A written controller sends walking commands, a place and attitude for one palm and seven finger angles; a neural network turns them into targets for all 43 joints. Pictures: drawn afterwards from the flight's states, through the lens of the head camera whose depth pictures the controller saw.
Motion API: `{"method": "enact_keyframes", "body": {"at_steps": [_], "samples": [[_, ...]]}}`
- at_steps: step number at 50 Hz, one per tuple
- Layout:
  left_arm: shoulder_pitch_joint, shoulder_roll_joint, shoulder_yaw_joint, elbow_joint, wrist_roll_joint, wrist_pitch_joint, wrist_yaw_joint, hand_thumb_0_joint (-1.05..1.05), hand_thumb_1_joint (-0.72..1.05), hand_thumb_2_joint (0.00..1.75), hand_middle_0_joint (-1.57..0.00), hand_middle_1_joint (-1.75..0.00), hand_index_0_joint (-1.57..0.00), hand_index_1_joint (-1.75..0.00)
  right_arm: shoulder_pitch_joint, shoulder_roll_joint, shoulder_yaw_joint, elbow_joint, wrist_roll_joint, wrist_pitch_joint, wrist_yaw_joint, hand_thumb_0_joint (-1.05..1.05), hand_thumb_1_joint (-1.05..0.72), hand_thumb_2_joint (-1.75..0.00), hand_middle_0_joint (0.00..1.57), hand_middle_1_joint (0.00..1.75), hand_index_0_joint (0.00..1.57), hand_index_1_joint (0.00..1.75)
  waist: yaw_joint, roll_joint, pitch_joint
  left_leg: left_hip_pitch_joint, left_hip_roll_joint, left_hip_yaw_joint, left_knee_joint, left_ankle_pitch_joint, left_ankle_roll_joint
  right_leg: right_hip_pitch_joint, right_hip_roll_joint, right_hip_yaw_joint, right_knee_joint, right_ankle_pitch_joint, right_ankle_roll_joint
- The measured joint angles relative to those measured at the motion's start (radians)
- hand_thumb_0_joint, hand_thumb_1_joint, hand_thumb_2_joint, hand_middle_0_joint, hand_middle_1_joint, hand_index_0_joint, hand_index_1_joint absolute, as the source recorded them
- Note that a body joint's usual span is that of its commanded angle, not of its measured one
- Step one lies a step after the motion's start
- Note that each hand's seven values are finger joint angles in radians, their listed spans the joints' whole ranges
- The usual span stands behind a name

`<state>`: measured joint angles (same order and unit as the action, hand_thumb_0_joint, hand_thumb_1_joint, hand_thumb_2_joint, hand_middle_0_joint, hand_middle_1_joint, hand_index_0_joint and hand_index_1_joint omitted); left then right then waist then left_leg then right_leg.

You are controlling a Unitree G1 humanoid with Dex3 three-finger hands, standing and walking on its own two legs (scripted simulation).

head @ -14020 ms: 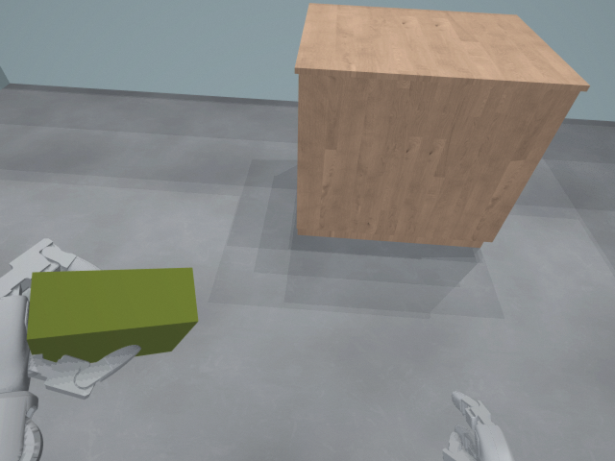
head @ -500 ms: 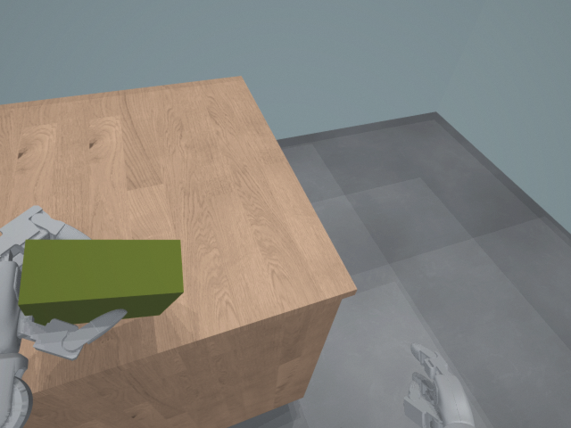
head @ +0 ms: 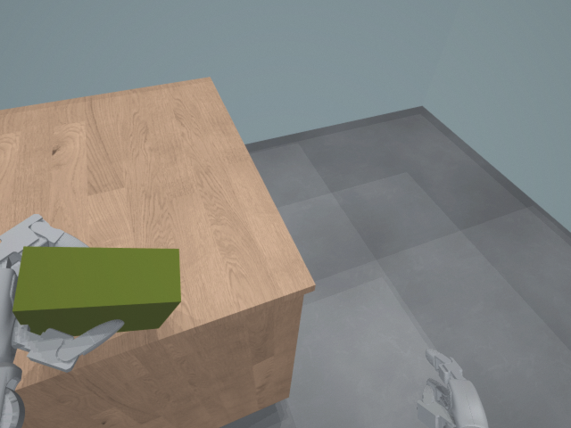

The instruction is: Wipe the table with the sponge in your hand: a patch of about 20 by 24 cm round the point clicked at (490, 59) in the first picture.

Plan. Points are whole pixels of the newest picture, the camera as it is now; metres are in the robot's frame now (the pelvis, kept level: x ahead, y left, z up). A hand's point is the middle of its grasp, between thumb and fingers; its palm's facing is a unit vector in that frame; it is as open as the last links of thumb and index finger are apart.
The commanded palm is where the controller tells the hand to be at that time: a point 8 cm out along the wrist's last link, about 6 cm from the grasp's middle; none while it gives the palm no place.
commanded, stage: come to a stop and stand still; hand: left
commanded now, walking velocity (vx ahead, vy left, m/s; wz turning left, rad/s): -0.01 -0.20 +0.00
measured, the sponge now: (126, 294) +0.22 +0.20 +0.14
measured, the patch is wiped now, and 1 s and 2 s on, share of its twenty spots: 0.00 0.00 0.00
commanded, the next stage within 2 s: look again from close up in 1.08 s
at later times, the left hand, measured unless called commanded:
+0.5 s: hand (24, 270) +0.23 +0.29 +0.17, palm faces +0.45 -0.80 -0.40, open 9.9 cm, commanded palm +0.15 +0.30 +0.18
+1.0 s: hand out of the picture +0.22 +0.33 +0.15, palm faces +0.39 -0.86 -0.34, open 9.9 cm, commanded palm +0.15 +0.36 +0.18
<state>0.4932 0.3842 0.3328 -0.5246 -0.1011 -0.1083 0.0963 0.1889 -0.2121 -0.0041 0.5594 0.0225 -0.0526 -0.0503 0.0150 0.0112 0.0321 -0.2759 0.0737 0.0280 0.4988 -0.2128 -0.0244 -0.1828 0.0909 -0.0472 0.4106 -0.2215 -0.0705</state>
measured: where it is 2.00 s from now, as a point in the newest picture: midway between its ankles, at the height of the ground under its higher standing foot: outside the picture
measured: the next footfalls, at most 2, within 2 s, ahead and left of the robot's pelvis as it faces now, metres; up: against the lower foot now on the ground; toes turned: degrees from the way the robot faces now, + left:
none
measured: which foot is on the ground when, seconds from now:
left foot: down 0.00-1.00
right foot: down 0.00-1.00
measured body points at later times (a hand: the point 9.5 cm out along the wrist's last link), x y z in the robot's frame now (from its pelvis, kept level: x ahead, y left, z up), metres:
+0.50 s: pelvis -0.01 +0.02 +0.00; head +0.02 +0.02 +0.45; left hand +0.20 +0.33 +0.19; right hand +0.18 -0.22 -0.07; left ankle +0.03 +0.13 -0.74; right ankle +0.00 -0.07 -0.74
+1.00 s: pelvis +0.00 +0.08 +0.00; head +0.02 +0.12 +0.45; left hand +0.19 +0.38 +0.17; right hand +0.19 -0.12 -0.06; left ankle +0.03 +0.13 -0.74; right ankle +0.00 -0.07 -0.74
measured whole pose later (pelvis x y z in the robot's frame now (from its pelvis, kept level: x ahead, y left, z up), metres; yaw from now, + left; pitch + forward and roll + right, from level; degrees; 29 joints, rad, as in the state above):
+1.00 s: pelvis +0.00 +0.08 +0.00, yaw +1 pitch -1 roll -2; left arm 0.38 0.35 0.33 -0.45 -0.01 -0.20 0.11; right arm 0.19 -0.16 0.05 0.58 -0.01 -0.14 -0.02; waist 0.04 -0.05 0.05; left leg -0.25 -0.04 0.08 0.45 -0.19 0.09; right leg -0.17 -0.03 -0.01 0.40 -0.21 0.03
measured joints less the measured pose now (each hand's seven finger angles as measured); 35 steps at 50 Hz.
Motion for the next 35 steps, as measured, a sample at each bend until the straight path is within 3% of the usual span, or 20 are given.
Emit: {"method": "enact_keyframes", "body": {"at_steps": [8,16,18,20,23,28,31,35], "samples": [[-0.006,-0.009,-0.013,0.005,-0.004,0.011,0.010,-0.01,-0.47,1.01,-0.75,-1.35,-0.76,-1.34,0.008,-0.001,0.000,0.010,0.004,0.003,-0.001,0.02,-0.90,-0.90,0.20,0.30,0.20,0.30,-0.010,0.002,-0.002,-0.006,0.011,-0.013,0.021,-0.013,-0.007,-0.001,0.012,-0.011,0.015,-0.013,-0.014],[0.014,-0.012,-0.020,0.018,0.004,0.003,0.020,-0.01,-0.47,1.01,-0.75,-1.35,-0.76,-1.34,0.002,-0.013,0.004,0.027,0.006,0.005,-0.004,0.02,-0.90,-0.90,0.20,0.30,0.20,0.30,-0.014,0.021,0.005,0.023,-0.002,-0.015,0.006,-0.013,-0.002,0.031,0.000,-0.014,0.001,-0.016,-0.004],[-0.117,0.073,0.009,0.086,0.062,-0.024,-0.033,-0.01,-0.47,1.01,-0.76,-1.34,-0.76,-1.34,0.028,-0.002,-0.016,0.030,-0.007,-0.032,-0.013,0.02,-0.90,-0.90,0.20,0.30,0.20,0.30,0.029,0.007,0.018,0.003,-0.008,-0.013,0.018,0.011,0.019,0.028,-0.007,-0.023,-0.009,-0.007,0.003],[-0.232,0.115,0.064,0.199,0.059,-0.077,-0.040,-0.01,-0.47,1.01,-0.76,-1.34,-0.76,-1.34,0.024,-0.001,-0.009,0.032,-0.007,-0.048,-0.002,0.02,-0.90,-0.90,0.20,0.30,0.20,0.30,0.059,-0.014,0.031,-0.001,-0.015,-0.001,0.001,0.028,0.029,0.004,-0.016,-0.012,0.002,0.000,0.004],[-0.242,0.063,0.109,0.222,0.043,-0.070,-0.003,-0.01,-0.47,1.01,-0.75,-1.34,-0.76,-1.34,0.002,-0.019,-0.008,0.010,-0.002,-0.059,0.030,0.02,-0.90,-0.90,0.20,0.30,0.20,0.30,0.040,-0.006,0.044,0.004,-0.023,0.019,-0.024,0.019,0.016,-0.022,-0.027,0.006,0.028,-0.002,0.021],[-0.084,-0.038,-0.002,0.087,0.051,-0.072,0.003,-0.01,-0.47,1.01,-0.75,-1.35,-0.76,-1.34,-0.005,-0.016,-0.009,-0.001,-0.012,-0.070,0.036,0.02,-0.90,-0.90,0.20,0.30,0.20,0.30,0.009,-0.022,0.038,-0.002,-0.049,0.041,-0.018,0.020,0.047,-0.032,-0.055,0.026,0.038,-0.003,0.048],[-0.025,-0.032,-0.048,0.046,0.062,-0.082,-0.011,-0.01,-0.47,1.01,-0.76,-1.34,-0.76,-1.34,0.008,0.002,0.003,0.001,-0.021,-0.071,0.017,0.02,-0.90,-0.90,0.20,0.30,0.20,0.30,0.003,-0.045,0.027,0.001,-0.062,0.042,-0.020,0.019,0.062,-0.024,-0.067,0.027,0.030,-0.001,0.059],[-0.055,0.015,-0.012,0.059,0.071,-0.096,-0.007,-0.01,-0.47,1.01,-0.76,-1.34,-0.76,-1.34,0.025,0.025,0.019,0.003,-0.024,-0.078,0.004,0.02,-0.90,-0.90,0.20,0.30,0.20,0.30,0.015,-0.068,0.027,0.006,-0.080,0.041,-0.026,0.021,0.080,-0.017,-0.084,0.024,0.026,0.000,0.072]]}}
